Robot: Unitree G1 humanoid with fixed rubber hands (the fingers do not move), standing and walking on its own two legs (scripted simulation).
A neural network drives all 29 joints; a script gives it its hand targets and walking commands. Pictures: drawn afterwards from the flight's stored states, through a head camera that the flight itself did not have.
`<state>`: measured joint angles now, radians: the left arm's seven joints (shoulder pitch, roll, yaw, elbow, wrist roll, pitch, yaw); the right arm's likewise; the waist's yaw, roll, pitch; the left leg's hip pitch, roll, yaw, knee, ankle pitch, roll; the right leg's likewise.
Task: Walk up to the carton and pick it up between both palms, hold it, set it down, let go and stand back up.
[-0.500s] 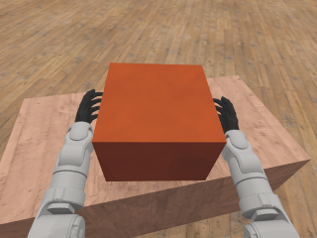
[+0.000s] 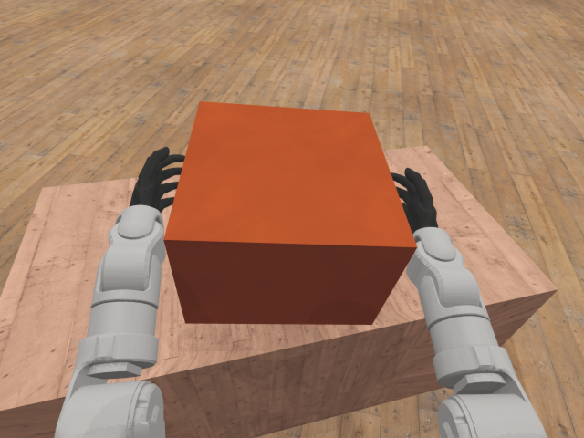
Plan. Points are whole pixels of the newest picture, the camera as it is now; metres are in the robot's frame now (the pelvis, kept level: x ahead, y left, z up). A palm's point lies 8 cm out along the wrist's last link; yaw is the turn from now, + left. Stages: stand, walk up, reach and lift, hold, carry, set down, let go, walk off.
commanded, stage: reach and lift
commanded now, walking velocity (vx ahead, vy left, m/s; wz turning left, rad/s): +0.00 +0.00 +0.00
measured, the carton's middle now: (283, 210) +0.42 +0.00 +0.10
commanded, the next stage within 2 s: hold in 0.98 s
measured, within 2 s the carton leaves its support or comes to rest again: neither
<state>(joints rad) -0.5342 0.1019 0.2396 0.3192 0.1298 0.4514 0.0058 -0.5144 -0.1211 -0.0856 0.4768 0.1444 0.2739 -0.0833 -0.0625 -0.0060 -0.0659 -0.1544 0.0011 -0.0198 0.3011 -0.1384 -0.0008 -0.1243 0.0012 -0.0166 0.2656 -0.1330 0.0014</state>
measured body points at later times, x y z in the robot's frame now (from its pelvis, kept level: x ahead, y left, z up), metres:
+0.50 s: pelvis +0.01 +0.00 +0.00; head -0.02 +0.01 +0.45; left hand +0.39 +0.18 +0.17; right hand +0.37 -0.19 +0.15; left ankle +0.01 +0.12 -0.75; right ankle +0.01 -0.12 -0.75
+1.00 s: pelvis +0.00 +0.00 +0.00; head -0.05 +0.01 +0.45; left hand +0.38 +0.18 +0.19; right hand +0.37 -0.19 +0.17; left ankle +0.01 +0.12 -0.75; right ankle +0.01 -0.12 -0.75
